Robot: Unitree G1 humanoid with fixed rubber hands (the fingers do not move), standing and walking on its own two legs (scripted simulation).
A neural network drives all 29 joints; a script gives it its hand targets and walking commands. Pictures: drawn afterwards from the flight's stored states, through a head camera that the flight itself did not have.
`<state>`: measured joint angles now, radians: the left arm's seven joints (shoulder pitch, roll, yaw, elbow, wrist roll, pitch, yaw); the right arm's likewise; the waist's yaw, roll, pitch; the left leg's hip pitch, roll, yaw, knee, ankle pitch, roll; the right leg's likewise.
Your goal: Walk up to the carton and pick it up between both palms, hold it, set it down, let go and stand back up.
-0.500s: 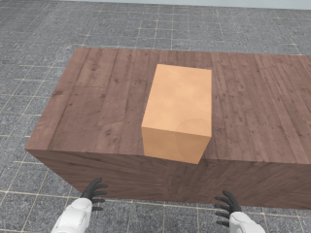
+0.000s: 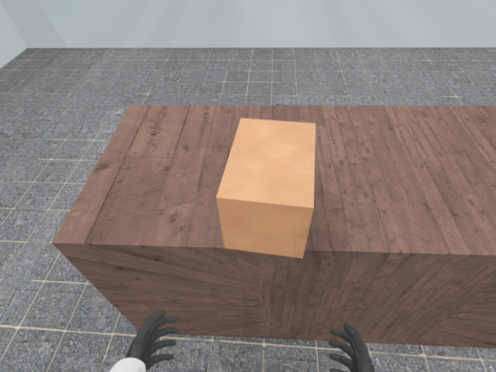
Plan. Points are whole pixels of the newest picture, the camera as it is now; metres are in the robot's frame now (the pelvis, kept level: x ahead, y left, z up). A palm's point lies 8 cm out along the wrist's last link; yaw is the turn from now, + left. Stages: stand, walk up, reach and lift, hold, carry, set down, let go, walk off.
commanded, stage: reach and lift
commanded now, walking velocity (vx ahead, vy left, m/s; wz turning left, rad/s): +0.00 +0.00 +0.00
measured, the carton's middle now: (270, 185) +0.50 -0.04 -0.02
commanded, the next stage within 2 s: none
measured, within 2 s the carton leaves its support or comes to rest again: neither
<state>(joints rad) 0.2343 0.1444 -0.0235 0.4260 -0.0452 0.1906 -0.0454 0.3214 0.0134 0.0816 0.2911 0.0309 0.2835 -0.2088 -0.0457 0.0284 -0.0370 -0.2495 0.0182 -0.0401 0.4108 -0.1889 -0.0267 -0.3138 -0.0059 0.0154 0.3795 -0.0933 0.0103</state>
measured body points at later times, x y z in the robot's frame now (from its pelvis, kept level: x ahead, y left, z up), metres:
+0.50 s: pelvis +0.03 +0.01 +0.00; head +0.04 -0.01 +0.45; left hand +0.26 +0.18 -0.03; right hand +0.22 -0.17 -0.04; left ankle +0.02 +0.14 -0.74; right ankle +0.07 -0.12 -0.74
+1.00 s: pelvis +0.08 +0.02 +0.01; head +0.10 +0.02 +0.46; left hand +0.30 +0.20 +0.00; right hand +0.27 -0.16 -0.01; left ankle +0.02 +0.14 -0.74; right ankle +0.07 -0.12 -0.74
